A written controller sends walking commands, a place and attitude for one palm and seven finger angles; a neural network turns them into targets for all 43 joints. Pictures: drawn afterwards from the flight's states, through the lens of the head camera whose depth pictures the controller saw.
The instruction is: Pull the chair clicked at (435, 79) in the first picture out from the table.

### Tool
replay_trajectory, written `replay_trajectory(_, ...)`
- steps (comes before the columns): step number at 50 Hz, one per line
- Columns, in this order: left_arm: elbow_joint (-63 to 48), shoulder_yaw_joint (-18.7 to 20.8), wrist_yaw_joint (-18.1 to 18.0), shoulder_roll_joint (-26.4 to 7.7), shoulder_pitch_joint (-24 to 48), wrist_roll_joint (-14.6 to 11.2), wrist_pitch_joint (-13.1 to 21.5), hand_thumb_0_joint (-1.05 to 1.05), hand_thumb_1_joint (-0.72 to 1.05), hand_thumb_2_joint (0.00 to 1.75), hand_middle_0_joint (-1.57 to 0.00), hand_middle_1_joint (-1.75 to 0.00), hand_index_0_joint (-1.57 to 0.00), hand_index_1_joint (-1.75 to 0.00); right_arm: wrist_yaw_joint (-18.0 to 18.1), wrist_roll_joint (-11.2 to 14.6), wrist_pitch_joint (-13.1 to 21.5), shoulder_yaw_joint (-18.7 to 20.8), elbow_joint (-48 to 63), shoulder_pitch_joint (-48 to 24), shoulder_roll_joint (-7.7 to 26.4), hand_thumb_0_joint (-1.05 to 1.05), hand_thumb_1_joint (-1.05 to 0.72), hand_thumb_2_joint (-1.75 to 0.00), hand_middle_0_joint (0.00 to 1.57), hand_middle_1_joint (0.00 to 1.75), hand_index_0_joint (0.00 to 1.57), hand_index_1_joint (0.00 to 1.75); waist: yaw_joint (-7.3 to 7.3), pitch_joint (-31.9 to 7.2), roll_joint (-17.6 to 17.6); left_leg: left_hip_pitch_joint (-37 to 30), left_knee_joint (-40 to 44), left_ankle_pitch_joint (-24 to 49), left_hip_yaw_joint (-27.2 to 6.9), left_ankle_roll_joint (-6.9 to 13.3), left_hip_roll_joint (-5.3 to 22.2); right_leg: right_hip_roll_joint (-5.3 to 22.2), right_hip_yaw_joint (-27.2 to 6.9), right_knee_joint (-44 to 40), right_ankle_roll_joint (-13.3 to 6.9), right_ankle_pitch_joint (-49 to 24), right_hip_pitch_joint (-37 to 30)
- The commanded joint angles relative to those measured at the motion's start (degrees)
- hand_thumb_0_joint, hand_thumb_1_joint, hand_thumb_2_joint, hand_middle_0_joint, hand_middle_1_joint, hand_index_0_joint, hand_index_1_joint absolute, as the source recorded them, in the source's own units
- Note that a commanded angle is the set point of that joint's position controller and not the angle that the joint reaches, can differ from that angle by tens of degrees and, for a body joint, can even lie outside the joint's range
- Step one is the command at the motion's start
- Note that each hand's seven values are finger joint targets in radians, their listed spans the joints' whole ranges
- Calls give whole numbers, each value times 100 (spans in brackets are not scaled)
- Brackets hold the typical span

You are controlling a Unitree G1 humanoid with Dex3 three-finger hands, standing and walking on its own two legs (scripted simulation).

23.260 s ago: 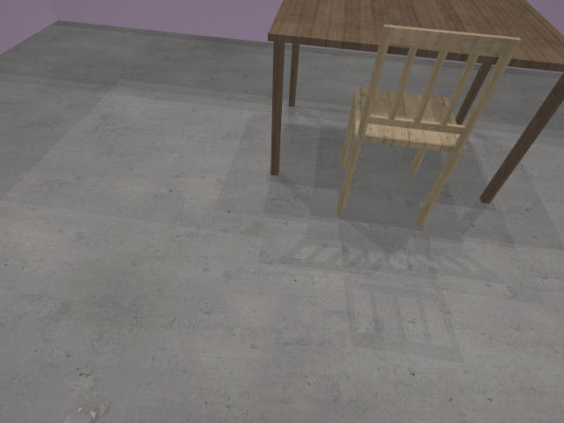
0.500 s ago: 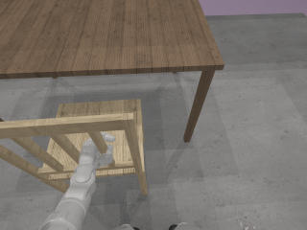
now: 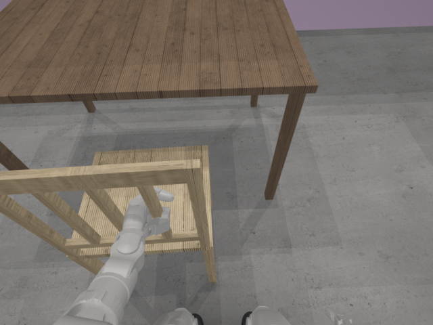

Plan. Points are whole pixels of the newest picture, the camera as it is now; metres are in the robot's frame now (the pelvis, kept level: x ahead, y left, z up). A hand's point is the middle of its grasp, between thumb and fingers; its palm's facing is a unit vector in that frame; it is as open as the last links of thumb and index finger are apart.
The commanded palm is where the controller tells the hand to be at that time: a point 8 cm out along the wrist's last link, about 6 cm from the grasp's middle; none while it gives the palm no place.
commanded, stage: step backward, pulling the chair out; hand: left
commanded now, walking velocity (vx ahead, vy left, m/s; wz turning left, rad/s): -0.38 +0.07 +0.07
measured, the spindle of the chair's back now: (115, 216) +0.34 +0.24 -0.07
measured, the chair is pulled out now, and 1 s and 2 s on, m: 0.18 0.24 0.46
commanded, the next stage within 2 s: none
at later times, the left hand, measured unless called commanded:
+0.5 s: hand (163, 229) +0.31 +0.12 -0.05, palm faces -0.05 -0.98 -0.17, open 5.3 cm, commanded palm +0.28 +0.17 -0.05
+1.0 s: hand (158, 251) +0.26 +0.13 -0.05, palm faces -0.04 -0.98 -0.17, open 5.3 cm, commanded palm +0.23 +0.18 -0.05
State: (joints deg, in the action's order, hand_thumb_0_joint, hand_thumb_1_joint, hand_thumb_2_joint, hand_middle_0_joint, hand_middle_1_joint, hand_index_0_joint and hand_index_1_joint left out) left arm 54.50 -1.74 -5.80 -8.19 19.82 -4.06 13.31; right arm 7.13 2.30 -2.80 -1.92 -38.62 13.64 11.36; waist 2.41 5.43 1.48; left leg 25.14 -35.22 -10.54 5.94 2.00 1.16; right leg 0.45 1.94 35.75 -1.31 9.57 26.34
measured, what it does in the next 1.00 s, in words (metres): steps on the spot: left foot, then right foot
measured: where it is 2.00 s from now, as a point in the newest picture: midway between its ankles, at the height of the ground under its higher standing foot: outside the picture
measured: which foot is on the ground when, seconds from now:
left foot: down 0.00-0.04, up 0.06-0.24, down 0.26-1.00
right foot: down 0.00-0.68, up 0.70-0.80, down 0.82-1.00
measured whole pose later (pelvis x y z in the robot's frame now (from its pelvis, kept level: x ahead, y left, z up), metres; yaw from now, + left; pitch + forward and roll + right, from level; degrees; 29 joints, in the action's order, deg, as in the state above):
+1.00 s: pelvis -0.08 +0.01 +0.01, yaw +0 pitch +2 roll -1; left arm 52.6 0.3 -4.9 -7.9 21.9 -2.2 13.7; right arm 5.3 0.9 -2.8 0.7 -41.2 10.2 12.0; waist 3.5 8.7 2.7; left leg 23.1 -41.3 -22.0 -2.0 -2.8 3.8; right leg -0.5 3.6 28.1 -1.5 10.5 20.1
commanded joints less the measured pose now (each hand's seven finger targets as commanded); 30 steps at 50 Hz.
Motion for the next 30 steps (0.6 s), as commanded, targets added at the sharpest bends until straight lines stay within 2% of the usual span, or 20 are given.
replay_trajectory(1,-1079,65,-142,-791,1224,259,317,0,90,90,-50,-145,-50,-145,60,-60,270,393,592,-27,902,0,-90,-90,20,30,20,30,-85,-1592,-798,-104,-162,-2033,-844,-120,364,1334,-1965,-1663,-483,2142,-363)
replay_trajectory(2,-1021,151,-201,-934,1180,262,293,0,90,90,-50,-145,-50,-145,26,-31,267,467,477,114,958,0,-90,-90,20,30,20,30,-80,-1776,-1142,-697,-1274,-1722,-577,-303,-7,1912,-2522,-2368,-731,2509,84)
replay_trajectory(3,-855,115,-235,-841,1185,295,232,0,90,90,-50,-145,-50,-145,-37,-75,262,459,419,-35,931,0,-90,-90,20,30,20,30,-191,-1815,-1106,-524,-2159,-1798,-799,-332,-114,2238,-2605,-2504,-942,1989,-154)
replay_trajectory(5,-974,155,-211,-765,1250,319,158,0,90,90,-50,-145,-50,-145,-93,-104,348,372,437,-222,831,0,-90,-90,20,30,20,30,-221,-2061,-1076,231,-2489,-2057,-1180,-325,-56,2336,-2289,-1967,-1082,219,-1288)
replay_trajectory(7,-1053,281,-208,-859,1146,331,126,0,90,90,-50,-145,-50,-145,-93,-80,359,327,399,-235,871,0,-90,-90,20,30,20,30,-129,-2129,-810,-32,-1776,-1980,-1223,-324,45,2072,-1588,-1431,-882,-972,-1521)
replay_trajectory(10,-1184,115,-160,-569,923,301,134,0,90,90,-50,-145,-50,-145,-28,-94,355,267,277,-75,849,0,-90,-90,20,30,20,30,-22,-2118,-789,-554,350,-1277,-824,-341,-12,1521,-932,-1079,-398,-1435,-1741)
replay_trajectory(11,-1276,25,-138,-509,921,294,128,0,90,90,-50,-145,-50,-145,7,-112,357,302,231,12,881,0,-90,-90,20,30,20,30,26,-2182,-676,-854,1165,-511,-718,-317,108,1341,-740,-767,-219,-1479,-1786)
replay_trajectory(12,-1384,-49,-121,-495,917,266,97,0,90,90,-50,-145,-50,-145,52,-129,355,380,301,-105,1020,0,-90,-90,20,30,20,30,-17,-2015,-64,-932,1616,162,-1155,-152,564,955,-493,-357,-19,-1485,-1643)
replay_trajectory(13,-1673,-114,-100,-400,1002,273,96,0,90,90,-50,-145,-50,-145,57,-152,305,432,436,-94,1079,0,-90,-90,20,30,20,30,-86,-2026,545,-945,1401,1541,-1763,125,1128,519,-210,118,182,-1461,-1391)
replay_trajectory(14,-1822,-226,-51,-252,1113,295,101,0,90,90,-50,-145,-50,-145,24,-144,243,467,511,-78,985,0,-90,-90,20,30,20,30,-95,-2170,442,-1236,908,2873,-1681,210,1386,367,-140,272,194,-1622,-1338)
replay_trajectory(15,-2040,-365,29,-68,1145,312,120,0,90,90,-50,-145,-50,-145,-62,-101,203,522,550,51,953,0,-90,-90,20,30,20,30,-48,-2464,-79,-1699,687,3134,-1340,93,1328,287,-137,-81,170,-1561,-1471)
replay_trajectory(16,-2432,-389,75,-143,1490,410,199,0,90,90,-50,-145,-50,-145,-79,-188,192,499,655,-58,855,0,-90,-90,20,30,20,30,79,-2488,556,-1605,619,3003,-1031,-49,1131,487,-116,-91,158,-2233,-1613)
replay_trajectory(18,-2360,-346,85,-178,1242,405,137,0,90,90,-50,-145,-50,-145,-51,-186,136,495,672,-152,854,0,-90,-90,20,30,20,30,73,-2272,722,-1174,740,2539,-948,-184,1115,518,-146,124,116,-2297,-1708)
replay_trajectory(20,-2216,-249,75,-241,821,394,93,0,90,90,-50,-145,-50,-145,-71,-176,65,532,711,-75,899,0,-90,-90,20,30,20,30,51,-2310,486,-944,605,2147,-827,-278,1002,565,-186,22,46,-2643,-1905)
replay_trajectory(22,-2156,-117,66,-420,688,369,61,0,90,90,-50,-145,-50,-145,-52,-164,41,551,696,-62,910,0,-90,-90,20,30,20,30,51,-2333,112,-740,429,1349,-690,-367,793,801,-427,-175,-79,-2982,-2001)
replay_trajectory(24,-2102,-75,55,-463,700,370,56,0,90,90,-50,-145,-50,-145,-51,-143,14,535,640,25,814,0,-90,-90,20,30,20,30,71,-2471,-485,-710,68,44,-471,-430,427,1131,-788,-716,-187,-2616,-1913)
replay_trajectory(26,-1904,94,34,-665,728,403,59,0,90,90,-50,-145,-50,-145,-32,-144,17,485,589,-7,749,0,-90,-90,20,30,20,30,2,-2444,-1162,-494,-544,-1840,-412,-415,1,1513,-1140,-1484,-319,-1624,-1762)
replay_trajectory(27,-1738,129,9,-717,603,388,5,0,90,90,-50,-145,-50,-145,-19,-126,27,493,532,23,784,0,-90,-90,20,30,20,30,-48,-2341,-1289,-451,-751,-2032,-499,-386,-59,1609,-1257,-1716,-435,-1196,-1658)
replay_trajectory(28,-1753,120,-4,-671,624,419,-24,0,90,90,-50,-145,-50,-145,-30,-136,30,457,543,-31,758,0,-90,-90,20,30,20,30,-83,-2348,-1368,-480,-855,-2063,-588,-347,-50,1646,-1211,-1839,-417,-658,-1581)
replay_trajectory(30,-1742,42,3,-504,725,466,-29,0,90,90,-50,-145,-50,-145,-29,-154,55,350,528,-84,743,0,-90,-90,20,30,20,30,-5,-2350,-1342,-662,-154,-1689,-629,-292,58,1439,-803,-1653,-262,-565,-1562)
